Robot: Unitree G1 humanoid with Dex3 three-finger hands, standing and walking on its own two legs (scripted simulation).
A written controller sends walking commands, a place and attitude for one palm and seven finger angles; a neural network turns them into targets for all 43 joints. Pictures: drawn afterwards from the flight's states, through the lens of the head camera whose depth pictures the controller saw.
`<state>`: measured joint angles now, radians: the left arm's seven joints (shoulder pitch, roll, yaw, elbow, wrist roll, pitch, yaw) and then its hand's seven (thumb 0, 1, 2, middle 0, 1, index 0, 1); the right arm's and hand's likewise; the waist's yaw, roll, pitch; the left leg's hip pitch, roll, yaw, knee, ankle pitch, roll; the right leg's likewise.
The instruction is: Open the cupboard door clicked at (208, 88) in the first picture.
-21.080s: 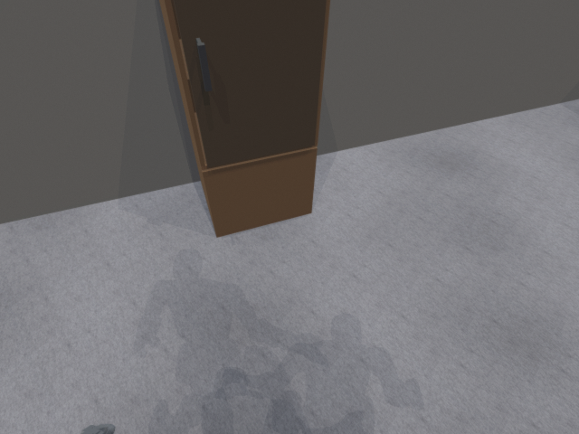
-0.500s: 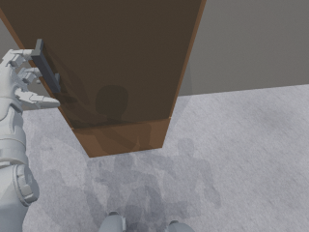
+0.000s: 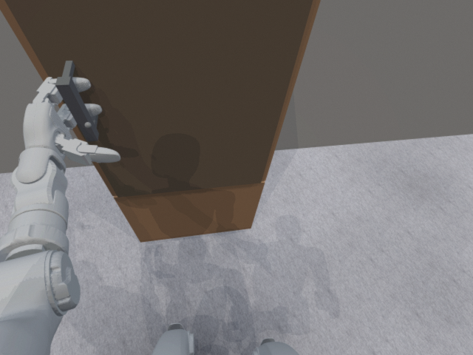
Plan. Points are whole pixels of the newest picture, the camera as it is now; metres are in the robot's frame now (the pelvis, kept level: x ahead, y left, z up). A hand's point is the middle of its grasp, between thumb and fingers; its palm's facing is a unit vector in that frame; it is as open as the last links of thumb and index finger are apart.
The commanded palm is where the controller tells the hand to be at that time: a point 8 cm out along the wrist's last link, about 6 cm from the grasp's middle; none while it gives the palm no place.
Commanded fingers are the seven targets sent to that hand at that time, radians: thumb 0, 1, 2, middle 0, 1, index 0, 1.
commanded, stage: slide the fingers in behind the handle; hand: left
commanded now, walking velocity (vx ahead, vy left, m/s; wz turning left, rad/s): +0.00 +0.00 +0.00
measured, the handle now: (81, 103) +0.52 +0.25 +0.09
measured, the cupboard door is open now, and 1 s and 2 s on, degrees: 0 0 18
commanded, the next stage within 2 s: close the thumb around the handle in 0.56 s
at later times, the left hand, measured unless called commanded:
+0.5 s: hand (95, 123) +0.48 +0.22 +0.09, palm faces +0.12 -0.99 +0.00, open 13.9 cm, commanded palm +0.45 +0.26 +0.09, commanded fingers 0.00 -0.50 0.30 -0.30 -1.20 -0.30 -1.20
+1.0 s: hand (93, 124) +0.47 +0.22 +0.09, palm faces +0.12 -0.99 +0.01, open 10.7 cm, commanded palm +0.45 +0.26 +0.09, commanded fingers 0.00 0.51 0.73 -0.37 -1.31 -0.37 -1.31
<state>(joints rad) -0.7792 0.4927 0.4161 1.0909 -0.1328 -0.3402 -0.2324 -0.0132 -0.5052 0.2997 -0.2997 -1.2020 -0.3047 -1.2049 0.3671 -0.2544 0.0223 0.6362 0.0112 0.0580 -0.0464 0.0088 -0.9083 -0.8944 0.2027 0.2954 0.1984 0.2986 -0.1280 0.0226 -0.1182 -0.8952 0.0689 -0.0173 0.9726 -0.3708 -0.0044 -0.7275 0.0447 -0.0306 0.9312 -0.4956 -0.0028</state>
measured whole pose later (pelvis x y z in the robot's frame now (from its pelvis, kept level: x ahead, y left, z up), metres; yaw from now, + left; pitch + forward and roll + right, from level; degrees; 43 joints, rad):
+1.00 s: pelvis +0.00 +0.00 +0.00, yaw +0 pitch +17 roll -3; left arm -0.76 0.47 0.40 1.07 -0.14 -0.35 -0.21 -0.01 -0.01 0.51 -0.33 -1.25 -0.34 -1.26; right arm 0.37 -0.25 0.01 0.64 0.01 0.07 -0.04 0.01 -0.91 -0.89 0.20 0.30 0.20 0.30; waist -0.12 0.03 -0.12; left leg -0.88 0.07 -0.02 0.96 -0.37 -0.01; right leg -0.72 0.05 -0.03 0.93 -0.50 -0.01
